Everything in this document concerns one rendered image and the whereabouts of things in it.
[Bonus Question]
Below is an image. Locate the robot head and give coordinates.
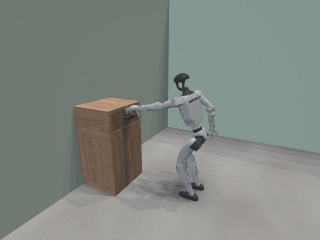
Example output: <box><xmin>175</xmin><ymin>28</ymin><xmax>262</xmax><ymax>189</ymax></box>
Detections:
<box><xmin>173</xmin><ymin>73</ymin><xmax>194</xmax><ymax>97</ymax></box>

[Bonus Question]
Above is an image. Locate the robot left forearm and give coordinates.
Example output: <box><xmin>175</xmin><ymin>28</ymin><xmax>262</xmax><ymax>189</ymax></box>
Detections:
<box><xmin>137</xmin><ymin>102</ymin><xmax>160</xmax><ymax>112</ymax></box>

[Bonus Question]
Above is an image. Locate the right robot upper arm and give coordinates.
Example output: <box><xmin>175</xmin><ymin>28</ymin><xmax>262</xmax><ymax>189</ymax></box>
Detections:
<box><xmin>194</xmin><ymin>90</ymin><xmax>215</xmax><ymax>113</ymax></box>

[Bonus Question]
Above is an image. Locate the left robot upper arm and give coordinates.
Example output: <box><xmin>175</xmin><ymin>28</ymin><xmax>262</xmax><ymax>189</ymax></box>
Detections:
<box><xmin>157</xmin><ymin>97</ymin><xmax>184</xmax><ymax>111</ymax></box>

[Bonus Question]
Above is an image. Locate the drawer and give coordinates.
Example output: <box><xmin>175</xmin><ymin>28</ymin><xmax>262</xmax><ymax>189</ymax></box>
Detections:
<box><xmin>110</xmin><ymin>104</ymin><xmax>140</xmax><ymax>132</ymax></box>

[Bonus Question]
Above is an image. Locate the cabinet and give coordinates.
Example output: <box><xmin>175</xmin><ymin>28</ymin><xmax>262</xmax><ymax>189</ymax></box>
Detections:
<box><xmin>74</xmin><ymin>97</ymin><xmax>142</xmax><ymax>197</ymax></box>

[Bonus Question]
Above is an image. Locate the robot right forearm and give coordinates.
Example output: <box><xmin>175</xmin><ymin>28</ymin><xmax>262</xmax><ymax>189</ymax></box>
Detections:
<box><xmin>208</xmin><ymin>109</ymin><xmax>216</xmax><ymax>128</ymax></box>

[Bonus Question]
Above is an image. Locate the robot right shin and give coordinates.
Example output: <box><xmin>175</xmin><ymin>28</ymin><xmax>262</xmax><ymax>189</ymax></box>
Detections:
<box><xmin>185</xmin><ymin>160</ymin><xmax>200</xmax><ymax>186</ymax></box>

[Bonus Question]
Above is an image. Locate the handle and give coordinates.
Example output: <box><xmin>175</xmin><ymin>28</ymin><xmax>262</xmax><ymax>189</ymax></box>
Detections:
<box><xmin>123</xmin><ymin>115</ymin><xmax>135</xmax><ymax>121</ymax></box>

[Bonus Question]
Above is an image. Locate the left robot hand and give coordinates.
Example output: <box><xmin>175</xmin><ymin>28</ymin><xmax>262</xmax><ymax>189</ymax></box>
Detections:
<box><xmin>125</xmin><ymin>105</ymin><xmax>142</xmax><ymax>119</ymax></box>

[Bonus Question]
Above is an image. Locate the right robot hand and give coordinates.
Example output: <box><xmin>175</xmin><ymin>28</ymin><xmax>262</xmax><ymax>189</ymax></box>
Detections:
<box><xmin>209</xmin><ymin>127</ymin><xmax>218</xmax><ymax>141</ymax></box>

